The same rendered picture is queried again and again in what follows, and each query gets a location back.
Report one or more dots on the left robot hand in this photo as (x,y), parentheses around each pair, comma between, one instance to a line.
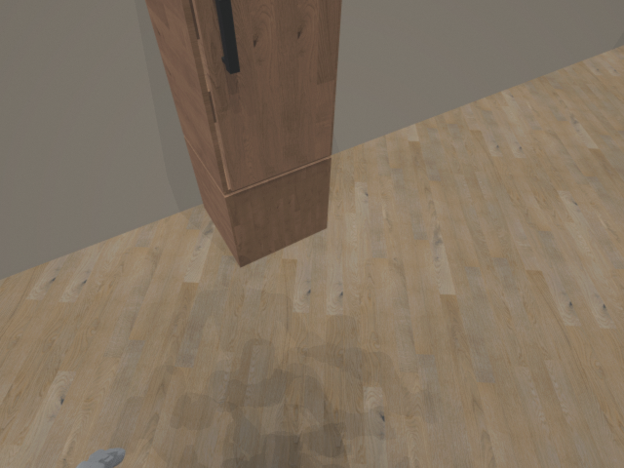
(104,458)

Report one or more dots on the cupboard door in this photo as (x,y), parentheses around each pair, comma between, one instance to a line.
(276,113)

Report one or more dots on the handle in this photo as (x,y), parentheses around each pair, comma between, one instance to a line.
(227,32)

